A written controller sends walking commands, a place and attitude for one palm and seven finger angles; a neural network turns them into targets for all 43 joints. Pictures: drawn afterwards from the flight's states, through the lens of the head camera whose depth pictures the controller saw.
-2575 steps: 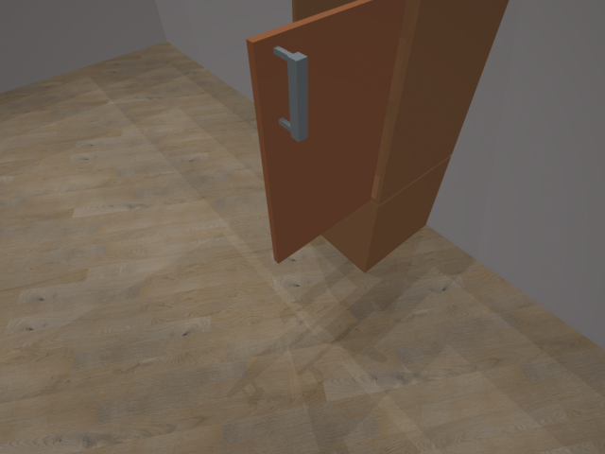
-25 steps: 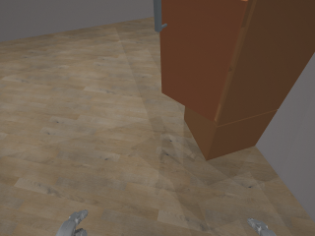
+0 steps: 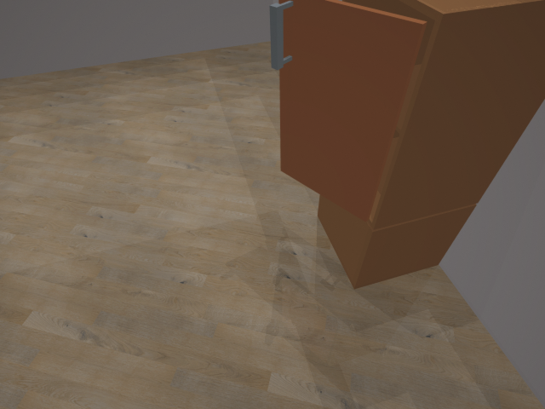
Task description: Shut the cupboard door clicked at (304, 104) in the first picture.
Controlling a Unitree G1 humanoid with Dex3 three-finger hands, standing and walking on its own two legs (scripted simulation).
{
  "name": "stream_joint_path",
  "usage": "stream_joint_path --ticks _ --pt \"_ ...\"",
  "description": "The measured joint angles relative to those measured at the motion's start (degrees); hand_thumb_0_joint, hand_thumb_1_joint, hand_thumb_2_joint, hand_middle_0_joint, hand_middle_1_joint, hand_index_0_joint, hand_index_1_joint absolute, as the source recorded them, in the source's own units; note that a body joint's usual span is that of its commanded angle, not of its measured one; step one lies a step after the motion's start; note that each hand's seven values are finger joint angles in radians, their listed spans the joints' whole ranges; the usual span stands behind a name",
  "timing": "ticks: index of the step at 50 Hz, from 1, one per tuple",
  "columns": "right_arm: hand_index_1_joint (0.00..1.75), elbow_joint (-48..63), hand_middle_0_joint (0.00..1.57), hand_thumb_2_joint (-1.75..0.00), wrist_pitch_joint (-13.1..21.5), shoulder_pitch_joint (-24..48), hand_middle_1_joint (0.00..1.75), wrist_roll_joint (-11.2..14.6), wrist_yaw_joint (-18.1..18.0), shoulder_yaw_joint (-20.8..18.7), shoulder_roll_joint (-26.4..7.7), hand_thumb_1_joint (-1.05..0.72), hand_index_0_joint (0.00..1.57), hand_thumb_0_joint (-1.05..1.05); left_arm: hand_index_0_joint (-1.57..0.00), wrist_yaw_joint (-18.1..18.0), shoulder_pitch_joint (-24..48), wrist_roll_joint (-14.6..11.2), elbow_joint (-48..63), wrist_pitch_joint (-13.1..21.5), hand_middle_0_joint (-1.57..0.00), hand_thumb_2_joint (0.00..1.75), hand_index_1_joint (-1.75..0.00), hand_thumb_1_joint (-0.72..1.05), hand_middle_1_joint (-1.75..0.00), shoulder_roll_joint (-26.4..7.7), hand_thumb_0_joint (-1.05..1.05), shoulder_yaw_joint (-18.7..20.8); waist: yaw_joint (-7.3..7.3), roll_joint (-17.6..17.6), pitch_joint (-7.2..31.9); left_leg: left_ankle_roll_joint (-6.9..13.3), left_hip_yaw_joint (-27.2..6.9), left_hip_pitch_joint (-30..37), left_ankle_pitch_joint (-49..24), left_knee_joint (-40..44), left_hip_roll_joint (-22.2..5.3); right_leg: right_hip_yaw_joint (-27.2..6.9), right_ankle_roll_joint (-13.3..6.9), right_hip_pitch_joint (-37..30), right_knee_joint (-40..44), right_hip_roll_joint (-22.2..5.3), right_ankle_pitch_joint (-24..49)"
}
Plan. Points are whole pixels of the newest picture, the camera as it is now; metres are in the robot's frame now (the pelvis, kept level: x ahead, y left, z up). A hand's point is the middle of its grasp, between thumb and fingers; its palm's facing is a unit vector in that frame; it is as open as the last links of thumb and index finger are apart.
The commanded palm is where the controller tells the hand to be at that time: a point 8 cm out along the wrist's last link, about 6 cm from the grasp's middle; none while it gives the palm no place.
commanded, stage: let the arm hang, fingers relaxed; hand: left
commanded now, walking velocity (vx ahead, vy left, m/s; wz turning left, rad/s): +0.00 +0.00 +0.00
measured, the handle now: (282, 35) +0.93 +0.02 +0.15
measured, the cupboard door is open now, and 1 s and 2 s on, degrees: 31 31 31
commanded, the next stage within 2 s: look to check the result in 0.36 s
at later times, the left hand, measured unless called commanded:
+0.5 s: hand out of the picture +0.00 +0.16 -0.17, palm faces +0.02 -0.98 -0.19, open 7.3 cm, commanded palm none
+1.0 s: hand out of the picture +0.04 +0.18 -0.17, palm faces +0.01 -0.97 -0.24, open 7.4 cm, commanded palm none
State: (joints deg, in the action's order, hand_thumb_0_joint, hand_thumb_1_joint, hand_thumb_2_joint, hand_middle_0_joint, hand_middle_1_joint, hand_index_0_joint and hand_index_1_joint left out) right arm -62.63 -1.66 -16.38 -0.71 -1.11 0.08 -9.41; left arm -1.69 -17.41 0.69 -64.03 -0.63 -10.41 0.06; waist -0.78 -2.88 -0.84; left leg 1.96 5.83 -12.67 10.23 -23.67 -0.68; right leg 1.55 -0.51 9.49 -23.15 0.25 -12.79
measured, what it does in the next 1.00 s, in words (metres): stands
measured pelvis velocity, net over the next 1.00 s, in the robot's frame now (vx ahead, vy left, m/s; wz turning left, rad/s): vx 0.02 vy -0.01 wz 0.00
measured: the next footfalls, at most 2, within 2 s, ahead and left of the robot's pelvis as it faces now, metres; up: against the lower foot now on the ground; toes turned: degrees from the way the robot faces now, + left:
right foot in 1.86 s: +0.07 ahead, -0.13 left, +0.00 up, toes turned +28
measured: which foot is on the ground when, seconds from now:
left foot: down 0.00-1.00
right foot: down 0.00-1.00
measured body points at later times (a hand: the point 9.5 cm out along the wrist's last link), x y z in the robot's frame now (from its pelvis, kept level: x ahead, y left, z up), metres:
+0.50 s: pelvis +0.01 +0.00 +0.00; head +0.02 -0.01 +0.45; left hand +0.00 +0.22 -0.16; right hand +0.00 -0.22 -0.16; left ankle +0.03 +0.09 -0.74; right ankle +0.00 -0.11 -0.74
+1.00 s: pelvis +0.02 -0.01 +0.00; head +0.03 -0.02 +0.45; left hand +0.04 +0.23 -0.15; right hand +0.04 -0.25 -0.16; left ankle +0.03 +0.09 -0.74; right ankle +0.00 -0.11 -0.74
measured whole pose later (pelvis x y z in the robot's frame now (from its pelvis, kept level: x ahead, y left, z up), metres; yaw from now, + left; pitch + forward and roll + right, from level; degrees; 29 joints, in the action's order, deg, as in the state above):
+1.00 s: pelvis +0.02 -0.01 +0.00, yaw +0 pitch -1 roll +0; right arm -64.4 -0.3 -13.1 -0.5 -1.6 -0.6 -11.6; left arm -1.4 -13.8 0.8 -65.3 0.8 -10.8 0.5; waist -0.8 -1.0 -1.1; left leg 1.0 5.5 -9.1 10.6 -20.7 -0.9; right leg 1.7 -1.2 5.9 -20.1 0.7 -13.2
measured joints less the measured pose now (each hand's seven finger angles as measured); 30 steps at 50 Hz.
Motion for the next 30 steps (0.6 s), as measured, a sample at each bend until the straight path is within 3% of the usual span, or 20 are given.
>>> stream_joint_path --ticks 10,30 --pt "0.30 -1.66 0.20 -0.90 0.70 -0.21 0.30 0.17 -0.23 -0.09 0.91 -0.91 0.20 0.01 -0.20 -0.22 1.14 0.13 -0.77 0.55 -0.20 0.90 -0.29 0.92 -0.30 2.85 0.01 -0.36 -0.17 1.63 0.55 -0.11 0.43 1.02 -0.02 1.00 0.11 -0.45 -0.01 -0.50 0.20 -0.07 -0.28" --pt "0.30 -2.09 0.20 -0.90 1.11 0.06 0.30 0.28 -0.65 -0.33 0.86 -0.91 0.20 0.00 -0.20 -0.15 0.59 0.02 -1.87 0.88 -0.20 0.90 -0.29 0.91 -0.30 2.23 0.01 0.20 -0.03 1.74 -0.36 -0.34 0.00 1.82 0.43 1.58 0.07 -0.07 -0.16 -1.77 1.50 0.05 -0.49"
